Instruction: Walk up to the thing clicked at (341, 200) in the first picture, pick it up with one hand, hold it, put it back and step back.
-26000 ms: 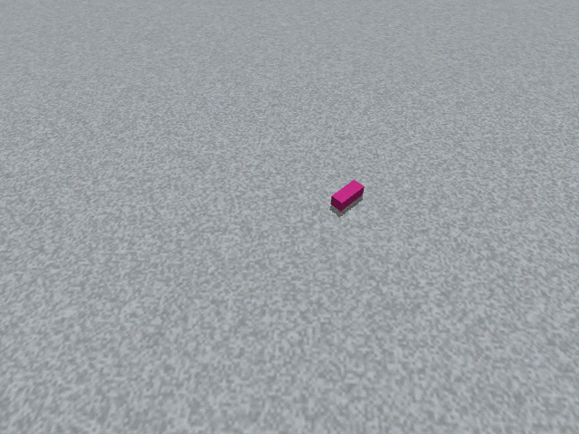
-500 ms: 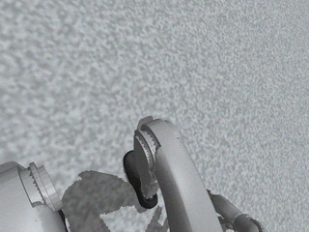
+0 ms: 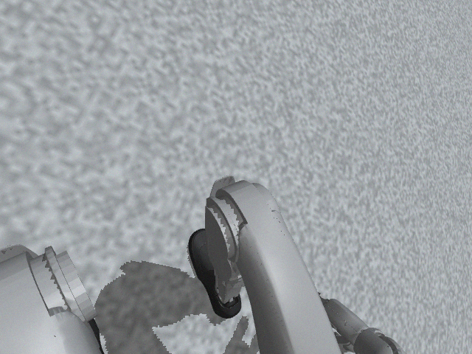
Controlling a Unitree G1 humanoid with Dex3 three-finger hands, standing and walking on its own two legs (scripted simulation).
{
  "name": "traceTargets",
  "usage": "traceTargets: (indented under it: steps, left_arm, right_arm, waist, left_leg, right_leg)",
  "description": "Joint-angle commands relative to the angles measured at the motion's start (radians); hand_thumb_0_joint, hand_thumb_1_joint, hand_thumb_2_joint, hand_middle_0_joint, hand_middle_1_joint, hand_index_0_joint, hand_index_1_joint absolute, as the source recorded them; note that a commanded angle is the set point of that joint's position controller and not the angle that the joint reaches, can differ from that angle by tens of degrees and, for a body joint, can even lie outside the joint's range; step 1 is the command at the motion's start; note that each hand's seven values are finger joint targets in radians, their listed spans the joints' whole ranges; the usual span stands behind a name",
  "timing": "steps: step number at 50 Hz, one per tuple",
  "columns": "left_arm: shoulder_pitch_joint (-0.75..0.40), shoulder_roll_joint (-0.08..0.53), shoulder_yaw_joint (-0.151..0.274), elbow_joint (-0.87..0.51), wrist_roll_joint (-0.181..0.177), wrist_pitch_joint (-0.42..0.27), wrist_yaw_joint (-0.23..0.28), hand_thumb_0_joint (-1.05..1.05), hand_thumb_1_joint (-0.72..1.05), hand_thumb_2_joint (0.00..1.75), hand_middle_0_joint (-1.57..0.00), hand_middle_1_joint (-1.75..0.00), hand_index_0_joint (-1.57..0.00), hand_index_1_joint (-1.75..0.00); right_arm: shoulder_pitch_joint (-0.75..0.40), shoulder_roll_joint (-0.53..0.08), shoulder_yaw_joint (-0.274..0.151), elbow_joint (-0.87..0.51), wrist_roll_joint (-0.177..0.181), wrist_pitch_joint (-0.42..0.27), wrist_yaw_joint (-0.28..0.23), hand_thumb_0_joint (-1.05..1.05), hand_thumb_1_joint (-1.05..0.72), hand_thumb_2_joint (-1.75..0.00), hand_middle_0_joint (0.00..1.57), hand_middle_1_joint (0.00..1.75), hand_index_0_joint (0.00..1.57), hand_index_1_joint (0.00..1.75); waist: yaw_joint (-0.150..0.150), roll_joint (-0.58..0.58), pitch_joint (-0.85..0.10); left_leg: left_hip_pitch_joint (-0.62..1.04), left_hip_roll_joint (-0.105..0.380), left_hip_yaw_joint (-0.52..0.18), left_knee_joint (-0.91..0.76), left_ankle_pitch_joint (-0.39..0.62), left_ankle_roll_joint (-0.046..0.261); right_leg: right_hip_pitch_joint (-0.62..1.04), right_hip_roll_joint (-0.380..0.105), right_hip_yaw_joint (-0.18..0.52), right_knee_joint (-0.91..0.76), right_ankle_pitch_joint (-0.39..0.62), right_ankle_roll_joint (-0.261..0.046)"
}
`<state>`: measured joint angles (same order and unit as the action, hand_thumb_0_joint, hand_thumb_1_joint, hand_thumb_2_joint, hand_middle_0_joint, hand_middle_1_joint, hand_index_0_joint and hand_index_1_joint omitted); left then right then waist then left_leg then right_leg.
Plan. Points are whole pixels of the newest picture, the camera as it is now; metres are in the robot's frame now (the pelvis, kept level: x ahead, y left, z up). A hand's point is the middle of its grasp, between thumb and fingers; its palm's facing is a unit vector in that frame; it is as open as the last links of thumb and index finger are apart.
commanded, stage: close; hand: left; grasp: from above
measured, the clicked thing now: out of the picture +0.46 +0.38 -0.27
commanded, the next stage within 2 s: settle in 0.14 s
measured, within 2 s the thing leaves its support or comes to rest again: leaves its support in 0.50 s
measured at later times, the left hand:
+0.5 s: hand out of the picture +0.45 +0.37 -0.23, palm faces -0.41 -0.16 -0.90, open 9.6 cm
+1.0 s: hand out of the picture +0.44 +0.39 -0.14, palm faces -0.44 -0.12 -0.89, open 9.3 cm
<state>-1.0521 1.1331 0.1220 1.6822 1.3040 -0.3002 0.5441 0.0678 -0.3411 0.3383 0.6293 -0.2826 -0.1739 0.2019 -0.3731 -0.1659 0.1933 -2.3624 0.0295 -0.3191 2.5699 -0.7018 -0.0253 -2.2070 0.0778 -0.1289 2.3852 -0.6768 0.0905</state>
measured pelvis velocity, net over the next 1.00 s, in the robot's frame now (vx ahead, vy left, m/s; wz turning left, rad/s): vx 0.00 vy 0.00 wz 0.07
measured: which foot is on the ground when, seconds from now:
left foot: down 0.00-1.00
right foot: down 0.00-1.00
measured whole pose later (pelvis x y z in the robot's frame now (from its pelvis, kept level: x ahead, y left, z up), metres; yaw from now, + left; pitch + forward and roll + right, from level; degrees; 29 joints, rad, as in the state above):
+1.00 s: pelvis +0.00 +0.00 +0.02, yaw +4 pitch +31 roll -13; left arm -0.99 0.93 0.08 1.34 1.22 -0.21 0.24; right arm 0.12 -0.33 0.17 0.60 -0.16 -0.05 0.19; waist -0.27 -0.03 0.03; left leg -2.37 0.01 -0.24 2.47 -0.66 -0.01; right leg -2.22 0.03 -0.08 2.34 -0.69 0.07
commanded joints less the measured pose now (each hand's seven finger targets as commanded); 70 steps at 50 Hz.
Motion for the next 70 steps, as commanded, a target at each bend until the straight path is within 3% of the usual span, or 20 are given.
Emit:
traceTargets:
  steps: [1, 8, 9, 11, 13, 16, 20, 25, 30, 31, 32, 36, 38, 42, 44, 50, 60, 63, 66, 70]
  left_arm:
    - [-0.244, 0.252, 0.014, -0.132, -0.014, 0.014, 0.04, 0.0, 0.4, 0.67, -0.72, -0.76, -0.75, -0.72]
    - [-0.199, 0.255, 0.02, -0.075, -0.015, 0.026, 0.037, 0.0, 0.5, 0.66, -0.8, -0.73, -0.83, -0.7]
    - [-0.219, 0.239, 0.005, -0.108, -0.021, 0.025, 0.032, 0.0, 0.51, 0.66, -0.81, -0.72, -0.84, -0.69]
    - [-0.25, 0.257, 0.024, -0.15, -0.028, 0.022, 0.032, 0.0, 0.54, 0.66, -0.83, -0.73, -0.86, -0.69]
    - [-0.215, 0.238, -0.001, -0.089, -0.019, 0.03, 0.024, 0.0, 0.47, 0.67, -0.83, -0.73, -0.86, -0.7]
    - [-0.202, 0.262, 0.028, -0.087, -0.025, 0.04, 0.016, 0.0, 0.42, 0.64, -0.82, -0.68, -0.84, -0.65]
    - [-0.272, 0.254, 0.021, -0.21, -0.035, 0.044, 0.0, 0.0, 0.43, 0.59, -0.82, -0.65, -0.85, -0.62]
    - [-0.208, 0.268, 0.056, -0.189, -0.024, 0.058, -0.011, 0.0, 0.47, 0.57, -0.84, -0.64, -0.87, -0.6]
    - [-0.252, 0.201, 0.033, -0.33, -0.055, 0.072, -0.06, 0.0, 0.53, 0.6, -0.91, -0.61, -0.93, -0.59]
    - [-0.212, 0.235, 0.062, -0.312, -0.047, 0.081, -0.067, 0.0, 0.54, 0.62, -0.92, -0.62, -0.94, -0.6]
    - [-0.248, 0.185, 0.028, -0.383, -0.05, 0.079, -0.083, 0.0, 0.56, 0.62, -0.93, -0.62, -0.95, -0.6]
    - [-0.233, 0.15, 0.029, -0.435, -0.079, 0.095, -0.129, 0.0, 0.62, 0.58, -0.96, -0.62, -0.99, -0.58]
    - [-0.2, 0.109, 0.015, -0.391, -0.084, 0.107, -0.166, 0.0, 0.64, 0.59, -0.98, -0.61, -1.01, -0.58]
    - [-0.225, 0.077, 0.004, -0.46, -0.097, 0.105, -0.224, 0.0, 0.66, 0.54, -0.99, -0.59, -1.03, -0.55]
    - [-0.23, 0.042, -0.015, -0.471, -0.102, 0.103, -0.25, 0.0, 0.66, 0.55, -1.0, -0.6, -1.03, -0.56]
    - [-0.26, 0.066, 0.005, -0.544, -0.096, 0.078, -0.305, 0.0, 0.68, 0.59, -1.03, -0.6, -1.06, -0.57]
    - [-0.273, 0.095, 0.037, -0.589, -0.08, 0.066, -0.319, 0.0, 0.7, 0.61, -1.03, -0.61, -1.06, -0.58]
    - [-0.293, 0.074, 0.022, -0.603, -0.089, 0.071, -0.325, 0.0, 0.7, 0.57, -1.06, -0.65, -1.09, -0.61]
    - [-0.243, 0.066, 0.03, -0.601, -0.109, 0.09, -0.338, 0.0, 0.61, 0.58, -0.95, -0.55, -0.98, -0.52]
    - [-0.223, 0.046, 0.031, -0.665, -0.145, 0.12, -0.381, 0.0, 0.74, 0.57, -1.06, -0.62, -1.1, -0.58]
  right_arm:
    - [0.176, -0.345, -0.102, 0.012, 0.008, 0.001, -0.016, 0.0, -0.89, -0.9, 0.2, 0.3, 0.2, 0.3]
    - [0.176, -0.346, -0.102, 0.01, 0.007, -0.001, -0.019, 0.0, -0.89, -0.9, 0.2, 0.3, 0.2, 0.3]
    - [0.18, -0.345, -0.109, 0.01, 0.013, -0.004, -0.017, 0.0, -0.89, -0.9, 0.2, 0.3, 0.2, 0.3]
    - [0.175, -0.347, -0.11, 0.008, 0.012, -0.005, -0.017, 0.0, -0.89, -0.9, 0.2, 0.3, 0.2, 0.3]
    - [0.176, -0.345, -0.111, 0.012, 0.015, -0.005, -0.018, 0.0, -0.91, -0.9, 0.2, 0.3, 0.2, 0.3]
    - [0.174, -0.332, -0.104, 0.016, 0.02, -0.003, -0.015, 0.0, -0.91, -0.9, 0.2, 0.3, 0.2, 0.3]
    - [0.171, -0.348, -0.124, -0.005, 0.021, 0.002, -0.014, 0.0, -0.91, -0.9, 0.2, 0.3, 0.2, 0.3]
    - [0.189, -0.345, -0.138, 0.013, 0.021, 0.016, -0.015, 0.0, -0.9, -0.9, 0.2, 0.3, 0.2, 0.3]
    - [0.185, -0.326, -0.165, -0.005, 0.035, 0.023, -0.01, 0.0, -0.91, -0.9, 0.2, 0.3, 0.2, 0.3]
    - [0.194, -0.33, -0.177, 0.006, 0.043, 0.03, -0.012, 0.0, -0.91, -0.9, 0.2, 0.3, 0.2, 0.3]
    - [0.194, -0.319, -0.18, -0.012, 0.045, 0.029, -0.009, 0.0, -0.91, -0.9, 0.2, 0.3, 0.2, 0.3]
    - [0.211, -0.302, -0.207, -0.009, 0.069, 0.05, -0.005, 0.0, -0.9, -0.9, 0.2, 0.3, 0.2, 0.3]
    - [0.226, -0.307, -0.229, -0.013, 0.087, 0.061, -0.005, 0.0, -0.91, -0.9, 0.2, 0.3, 0.2, 0.3]
    - [0.231, -0.299, -0.248, -0.023, 0.106, 0.095, -0.015, 0.0, -0.91, -0.9, 0.2, 0.3, 0.2, 0.3]
    - [0.238, -0.282, -0.25, -0.029, 0.118, 0.11, -0.016, 0.0, -0.91, -0.9, 0.2, 0.3, 0.2, 0.3]
    - [0.255, -0.275, -0.271, -0.042, 0.135, 0.148, -0.041, 0.0, -0.91, -0.9, 0.2, 0.3, 0.2, 0.3]
    - [0.264, -0.258, -0.281, -0.05, 0.145, 0.189, -0.081, 0.0, -0.9, -0.9, 0.2, 0.3, 0.2, 0.3]
    - [0.271, -0.248, -0.288, -0.047, 0.149, 0.198, -0.088, 0.0, -0.94, -0.92, 0.2, 0.3, 0.2, 0.3]
    - [0.29, -0.244, -0.298, -0.045, 0.155, 0.2, -0.089, 0.0, -0.89, -0.89, 0.2, 0.3, 0.2, 0.3]
    - [0.306, -0.236, -0.323, -0.046, 0.174, 0.212, -0.094, 0.0, -0.92, -0.91, 0.2, 0.3, 0.2, 0.3]
  waist:
    - [-0.045, 0.578, -0.627]
    - [-0.038, 0.55, -0.637]
    - [-0.042, 0.549, -0.624]
    - [-0.034, 0.573, -0.634]
    - [-0.041, 0.579, -0.611]
    - [-0.026, 0.575, -0.627]
    - [-0.021, 0.626, -0.681]
    - [-0.007, 0.647, -0.699]
    - [0.01, 0.679, -0.746]
    - [0.026, 0.672, -0.76]
    - [0.021, 0.695, -0.766]
    - [0.047, 0.673, -0.831]
    - [0.039, 0.612, -0.768]
    - [0.065, 0.618, -0.809]
    - [0.061, 0.58, -0.816]
    - [0.073, 0.543, -0.831]
    - [0.101, 0.577, -0.871]
    - [0.094, 0.551, -0.888]
    - [0.115, 0.553, -0.929]
    - [0.133, 0.577, -0.974]
  left_leg:
    - [0.523, 0.034, 0.137, -0.262, 0.222, 0.021]
    - [0.52, 0.036, 0.139, -0.259, 0.22, 0.024]
    - [0.503, 0.033, 0.144, -0.251, 0.215, 0.026]
    - [0.519, 0.034, 0.137, -0.262, 0.229, 0.019]
    - [0.522, 0.035, 0.139, -0.269, 0.207, 0.019]
    - [0.53, 0.035, 0.137, -0.269, 0.213, 0.018]
    - [0.575, 0.031, 0.138, -0.272, 0.266, 0.011]
    - [0.578, 0.03, 0.149, -0.271, 0.282, 0.009]
    - [0.586, 0.023, 0.164, -0.294, 0.268, 0.009]
    - [0.598, 0.027, 0.162, -0.299, 0.263, 0.01]
    - [0.591, 0.02, 0.171, -0.299, 0.272, 0.009]
    - [0.594, 0.017, 0.179, -0.317, 0.274, 0.017]
    - [0.547, 0.011, 0.178, -0.323, 0.247, 0.019]
    - [0.573, 0.001, 0.174, -0.355, 0.25, 0.016]
    - [0.551, -0.002, 0.186, -0.356, 0.227, 0.026]
    - [0.546, -0.015, 0.205, -0.355, 0.228, 0.031]
    - [0.58, -0.023, 0.223, -0.4, 0.188, 0.031]
    - [0.576, -0.021, 0.236, -0.407, 0.167, 0.037]
    - [0.605, -0.024, 0.245, -0.424, 0.216, 0.038]
    - [0.675, -0.023, 0.239, -0.476, 0.228, 0.037]
  right_leg:
    - [0.294, 0.024, -0.161, -0.187, 0.265, -0.093]
    - [0.317, 0.027, -0.158, -0.196, 0.266, -0.092]
    - [0.305, 0.025, -0.152, -0.195, 0.265, -0.09]
    - [0.295, 0.023, -0.16, -0.186, 0.269, -0.095]
    - [0.286, 0.024, -0.157, -0.187, 0.249, -0.096]
    - [0.289, 0.023, -0.154, -0.187, 0.246, -0.098]
    - [0.285, 0.014, -0.153, -0.182, 0.289, -0.103]
    - [0.294, 0.016, -0.149, -0.182, 0.292, -0.108]
    - [0.281, 0.011, -0.139, -0.2, 0.283, -0.112]
    - [0.275, 0.011, -0.136, -0.2, 0.273, -0.114]
    - [0.278, 0.009, -0.13, -0.202, 0.282, -0.117]
    - [0.284, 0.003, -0.118, -0.214, 0.293, -0.112]
    - [0.252, -0.002, -0.113, -0.224, 0.265, -0.119]
    - [0.237, -0.014, -0.105, -0.222, 0.259, -0.124]
    - [0.257, -0.012, -0.094, -0.238, 0.251, -0.12]
    - [0.272, -0.022, -0.077, -0.269, 0.236, -0.125]
    - [0.26, -0.03, -0.066, -0.295, 0.186, -0.132]
    - [0.267, -0.029, -0.055, -0.317, 0.17, -0.13]
    - [0.311, -0.033, -0.047, -0.331, 0.216, -0.128]
    - [0.313, -0.04, -0.042, -0.347, 0.224, -0.13]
